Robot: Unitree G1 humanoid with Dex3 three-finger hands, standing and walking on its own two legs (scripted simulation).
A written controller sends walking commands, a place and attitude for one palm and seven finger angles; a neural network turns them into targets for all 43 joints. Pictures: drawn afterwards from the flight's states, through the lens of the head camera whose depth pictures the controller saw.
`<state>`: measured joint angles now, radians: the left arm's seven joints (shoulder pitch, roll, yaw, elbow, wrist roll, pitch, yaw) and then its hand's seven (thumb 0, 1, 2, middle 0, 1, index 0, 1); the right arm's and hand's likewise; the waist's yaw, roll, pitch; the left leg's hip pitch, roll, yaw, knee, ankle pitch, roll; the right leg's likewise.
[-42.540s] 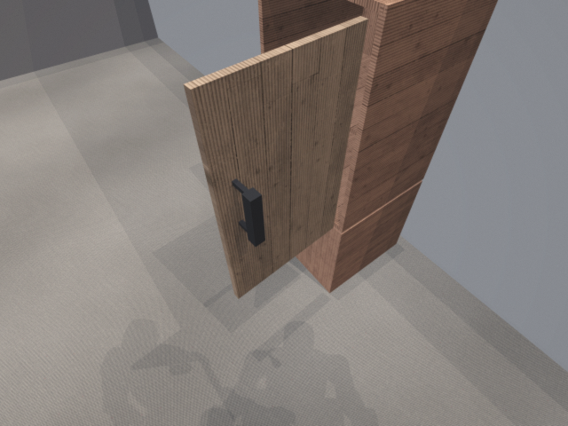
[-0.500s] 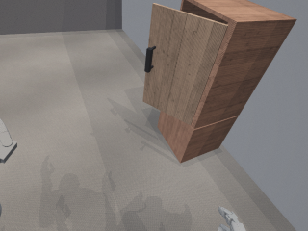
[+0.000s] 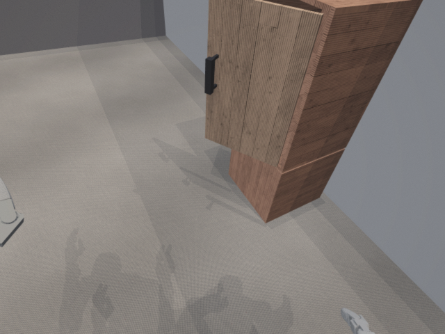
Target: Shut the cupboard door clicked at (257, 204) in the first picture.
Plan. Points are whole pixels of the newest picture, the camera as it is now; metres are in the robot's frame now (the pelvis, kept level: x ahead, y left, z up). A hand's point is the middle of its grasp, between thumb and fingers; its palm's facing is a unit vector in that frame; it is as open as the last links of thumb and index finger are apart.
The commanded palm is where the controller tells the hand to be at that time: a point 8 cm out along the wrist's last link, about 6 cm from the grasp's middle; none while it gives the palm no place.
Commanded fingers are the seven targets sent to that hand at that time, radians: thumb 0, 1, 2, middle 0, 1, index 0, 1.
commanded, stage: stop stepping back and stand still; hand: left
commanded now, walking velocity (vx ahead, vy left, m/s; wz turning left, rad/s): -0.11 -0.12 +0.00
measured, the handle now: (212, 74) +0.96 +0.06 +0.01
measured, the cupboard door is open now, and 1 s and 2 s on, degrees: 32 32 32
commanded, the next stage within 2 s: let the arm hang, fingers relaxed in 0.46 s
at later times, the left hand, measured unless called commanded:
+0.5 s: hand (29, 204) +0.23 +0.26 +0.19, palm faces +0.43 -0.78 -0.45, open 7.4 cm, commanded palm +0.17 +0.30 +0.20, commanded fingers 0.00 0.90 0.90 -0.20 -0.30 -0.20 -0.30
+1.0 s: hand out of the picture -0.05 +0.21 -0.16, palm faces +0.06 -0.98 -0.19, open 7.1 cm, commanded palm none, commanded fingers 0.00 0.90 0.90 -0.20 -0.30 -0.20 -0.30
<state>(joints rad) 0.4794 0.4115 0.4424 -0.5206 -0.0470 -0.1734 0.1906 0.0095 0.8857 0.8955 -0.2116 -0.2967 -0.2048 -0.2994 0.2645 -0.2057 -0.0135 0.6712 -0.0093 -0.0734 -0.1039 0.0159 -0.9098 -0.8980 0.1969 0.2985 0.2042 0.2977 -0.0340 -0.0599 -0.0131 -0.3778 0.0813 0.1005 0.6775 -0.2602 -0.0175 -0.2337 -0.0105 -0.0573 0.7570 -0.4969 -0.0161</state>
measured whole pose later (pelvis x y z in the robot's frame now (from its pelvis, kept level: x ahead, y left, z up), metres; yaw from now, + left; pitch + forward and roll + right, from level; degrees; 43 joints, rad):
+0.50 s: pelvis +0.03 +0.00 +0.02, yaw +0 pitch +1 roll +0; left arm 0.55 0.42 0.40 -0.49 -0.05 -0.16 0.17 0.01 0.89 0.89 -0.21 -0.30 -0.21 -0.30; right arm 0.20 -0.21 0.00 0.59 0.02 -0.05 -0.09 0.01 -0.91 -0.90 0.20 0.30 0.21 0.30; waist -0.03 0.00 -0.04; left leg -0.32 0.07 0.07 0.55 -0.24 -0.02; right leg -0.17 0.01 -0.06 0.52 -0.37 -0.03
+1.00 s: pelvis -0.01 +0.03 +0.02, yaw +2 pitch -1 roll -1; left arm 0.35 0.20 0.01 1.05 0.01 0.04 0.02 0.00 0.97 0.89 -0.21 -0.29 -0.20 -0.30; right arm 0.28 -0.19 0.01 1.04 -0.02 0.05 -0.01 0.01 -0.91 -0.90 0.20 0.30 0.20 0.30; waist 0.01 -0.02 0.06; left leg -0.32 0.04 0.05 0.49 -0.16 0.02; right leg -0.15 -0.01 -0.08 0.46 -0.29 0.00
